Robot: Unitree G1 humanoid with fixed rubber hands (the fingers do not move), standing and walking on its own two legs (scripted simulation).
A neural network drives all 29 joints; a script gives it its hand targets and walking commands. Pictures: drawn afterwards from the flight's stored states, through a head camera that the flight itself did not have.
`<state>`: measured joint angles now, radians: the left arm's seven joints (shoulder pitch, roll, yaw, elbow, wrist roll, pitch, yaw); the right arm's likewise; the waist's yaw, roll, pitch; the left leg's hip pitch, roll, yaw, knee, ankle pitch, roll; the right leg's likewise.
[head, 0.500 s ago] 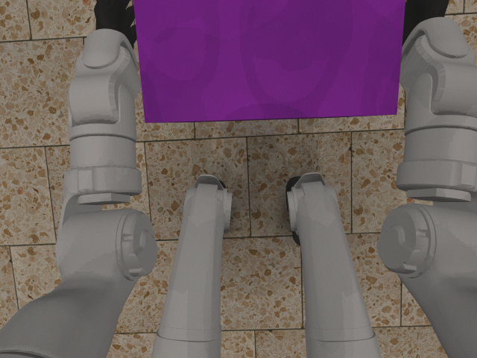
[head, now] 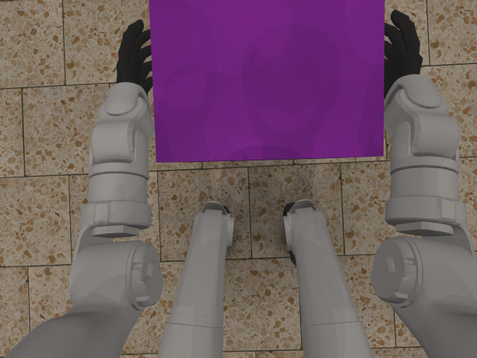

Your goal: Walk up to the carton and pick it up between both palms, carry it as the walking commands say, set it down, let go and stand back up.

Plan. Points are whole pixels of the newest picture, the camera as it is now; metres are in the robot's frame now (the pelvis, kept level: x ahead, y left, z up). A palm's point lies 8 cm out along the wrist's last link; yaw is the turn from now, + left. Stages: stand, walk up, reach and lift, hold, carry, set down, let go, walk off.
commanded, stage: reach and lift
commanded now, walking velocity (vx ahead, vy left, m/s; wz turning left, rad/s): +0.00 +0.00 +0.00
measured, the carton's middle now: (261, 85) +0.50 -0.01 -0.14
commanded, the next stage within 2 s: none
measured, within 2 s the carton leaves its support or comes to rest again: neither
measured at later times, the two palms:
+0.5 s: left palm (82, 47) +0.48 +0.17 +0.05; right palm (475, 37) +0.47 -0.19 +0.05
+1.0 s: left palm (38, 46) +0.45 +0.17 +0.11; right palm out of the picture +0.44 -0.19 +0.11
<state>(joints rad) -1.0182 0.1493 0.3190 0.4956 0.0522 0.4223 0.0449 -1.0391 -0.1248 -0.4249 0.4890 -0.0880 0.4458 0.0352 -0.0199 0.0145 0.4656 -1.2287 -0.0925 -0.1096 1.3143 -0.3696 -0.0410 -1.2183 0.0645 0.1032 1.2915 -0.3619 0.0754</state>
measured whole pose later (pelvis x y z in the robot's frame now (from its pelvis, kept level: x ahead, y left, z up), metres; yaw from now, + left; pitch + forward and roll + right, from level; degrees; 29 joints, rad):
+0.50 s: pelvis +0.09 -0.01 +0.08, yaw +0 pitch +25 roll +0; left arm -0.63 -0.01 0.43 0.60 0.27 0.41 -0.08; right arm -0.63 0.04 -0.48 0.58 -0.28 0.42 0.10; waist -0.03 0.00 -0.13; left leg -1.00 -0.07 -0.12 0.90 -0.32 -0.03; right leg -1.00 0.05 0.11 0.89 -0.31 0.04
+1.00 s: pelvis +0.12 -0.01 +0.13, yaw +0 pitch +14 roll +0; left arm -0.37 -0.06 0.33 0.44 0.23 0.45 -0.08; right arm -0.36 0.08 -0.39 0.39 -0.25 0.48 0.12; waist -0.01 0.00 -0.09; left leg -0.59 -0.04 -0.12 0.58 -0.24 -0.02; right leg -0.58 0.03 0.12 0.55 -0.23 0.03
